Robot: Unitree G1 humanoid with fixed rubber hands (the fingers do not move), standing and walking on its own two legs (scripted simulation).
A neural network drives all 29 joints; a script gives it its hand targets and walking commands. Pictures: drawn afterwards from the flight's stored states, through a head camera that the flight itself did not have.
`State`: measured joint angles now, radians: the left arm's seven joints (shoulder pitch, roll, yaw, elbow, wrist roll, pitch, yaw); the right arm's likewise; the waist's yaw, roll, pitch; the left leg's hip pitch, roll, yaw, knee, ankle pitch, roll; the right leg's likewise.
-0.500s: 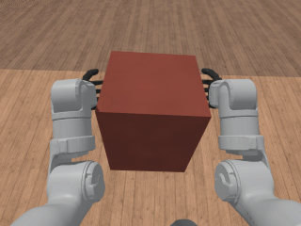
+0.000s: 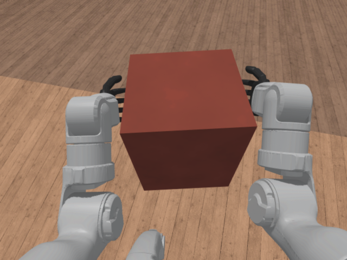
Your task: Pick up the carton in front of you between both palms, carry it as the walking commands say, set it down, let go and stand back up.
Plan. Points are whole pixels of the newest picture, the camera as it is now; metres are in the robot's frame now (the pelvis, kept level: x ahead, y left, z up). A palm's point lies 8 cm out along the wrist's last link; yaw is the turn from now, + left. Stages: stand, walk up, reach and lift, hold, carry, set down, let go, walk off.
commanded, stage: carry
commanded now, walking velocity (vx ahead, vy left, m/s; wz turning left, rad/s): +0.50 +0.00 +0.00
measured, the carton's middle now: (183, 126) +0.39 +0.03 +0.09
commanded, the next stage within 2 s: none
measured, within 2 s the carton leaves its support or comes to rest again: neither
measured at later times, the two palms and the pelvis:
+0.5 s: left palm out of the picture +0.72 +0.15 +0.23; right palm (260, 2) +0.70 -0.15 +0.23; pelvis +0.33 +0.03 +0.04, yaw -1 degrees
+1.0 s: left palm out of the picture +1.04 +0.18 +0.26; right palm out of the picture +1.02 -0.12 +0.26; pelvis +0.65 +0.05 +0.08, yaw -1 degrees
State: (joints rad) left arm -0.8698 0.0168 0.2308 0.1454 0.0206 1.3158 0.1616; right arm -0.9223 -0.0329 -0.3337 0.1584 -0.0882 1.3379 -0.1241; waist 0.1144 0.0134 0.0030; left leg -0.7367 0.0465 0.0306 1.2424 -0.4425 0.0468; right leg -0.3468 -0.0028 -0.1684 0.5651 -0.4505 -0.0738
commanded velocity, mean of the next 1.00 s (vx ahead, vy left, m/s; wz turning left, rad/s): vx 0.50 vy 0.00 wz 0.00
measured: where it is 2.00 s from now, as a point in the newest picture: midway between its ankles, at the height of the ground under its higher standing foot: (190, 87)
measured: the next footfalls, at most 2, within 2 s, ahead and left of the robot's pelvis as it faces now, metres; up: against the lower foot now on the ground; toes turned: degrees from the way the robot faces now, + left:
left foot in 0.14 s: +0.28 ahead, +0.13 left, +0.03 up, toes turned +7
right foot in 0.54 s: +0.54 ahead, -0.08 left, +0.07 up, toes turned -9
